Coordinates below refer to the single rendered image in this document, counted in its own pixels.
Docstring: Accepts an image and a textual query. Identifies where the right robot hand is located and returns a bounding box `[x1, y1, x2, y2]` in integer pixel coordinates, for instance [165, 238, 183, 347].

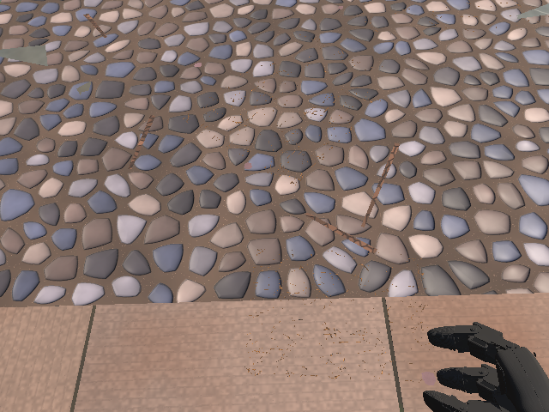
[423, 322, 549, 412]

